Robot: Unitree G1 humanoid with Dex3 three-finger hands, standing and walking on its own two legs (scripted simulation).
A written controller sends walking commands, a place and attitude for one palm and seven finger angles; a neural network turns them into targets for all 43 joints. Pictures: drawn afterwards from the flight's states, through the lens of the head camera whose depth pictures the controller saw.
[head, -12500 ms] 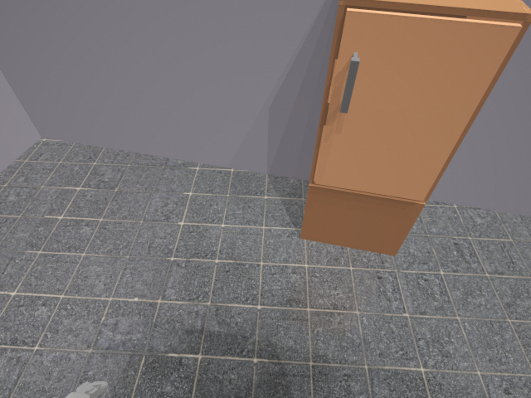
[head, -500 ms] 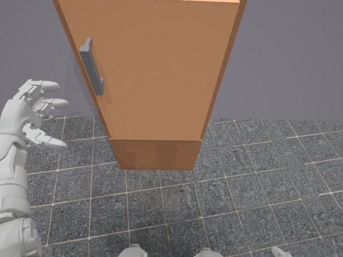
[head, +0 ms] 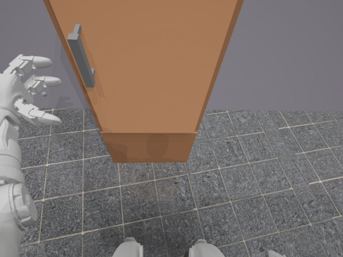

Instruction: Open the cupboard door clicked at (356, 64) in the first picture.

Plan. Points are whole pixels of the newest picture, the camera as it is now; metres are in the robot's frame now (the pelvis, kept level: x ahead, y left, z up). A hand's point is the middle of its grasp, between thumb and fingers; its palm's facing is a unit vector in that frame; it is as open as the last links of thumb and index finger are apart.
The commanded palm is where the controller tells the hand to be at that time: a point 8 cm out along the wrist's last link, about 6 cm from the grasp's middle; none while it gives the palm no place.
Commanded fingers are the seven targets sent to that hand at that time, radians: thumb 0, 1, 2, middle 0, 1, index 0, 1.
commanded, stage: move the hooked fingers beside the handle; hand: left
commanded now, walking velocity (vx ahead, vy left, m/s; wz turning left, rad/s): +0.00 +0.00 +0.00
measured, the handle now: (84, 58) +0.57 +0.22 +0.09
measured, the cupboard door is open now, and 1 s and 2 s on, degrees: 0 0 0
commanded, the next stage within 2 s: slide the fingers in behind the handle in 1.24 s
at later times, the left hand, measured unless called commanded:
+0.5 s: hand (54, 65) +0.51 +0.27 +0.11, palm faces +0.00 -1.00 +0.00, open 14.0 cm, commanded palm +0.50 +0.32 +0.09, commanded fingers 0.00 -0.50 0.30 -0.30 -1.20 -0.30 -1.20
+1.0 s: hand (54, 72) +0.51 +0.27 +0.10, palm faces +0.00 -1.00 -0.01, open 14.0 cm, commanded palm +0.49 +0.31 +0.09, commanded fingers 0.00 -0.50 0.30 -0.30 -1.20 -0.30 -1.20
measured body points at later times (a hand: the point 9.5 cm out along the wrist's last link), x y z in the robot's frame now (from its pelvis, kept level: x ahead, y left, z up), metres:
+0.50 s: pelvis +0.00 +0.00 -0.01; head +0.14 +0.02 +0.42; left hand +0.51 +0.32 +0.11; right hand -0.03 -0.27 -0.10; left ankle +0.02 +0.11 -0.69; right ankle +0.01 -0.14 -0.69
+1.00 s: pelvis +0.01 +0.01 -0.01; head +0.14 +0.04 +0.42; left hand +0.50 +0.33 +0.10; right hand +0.02 -0.26 -0.11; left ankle +0.02 +0.11 -0.69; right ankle +0.01 -0.14 -0.69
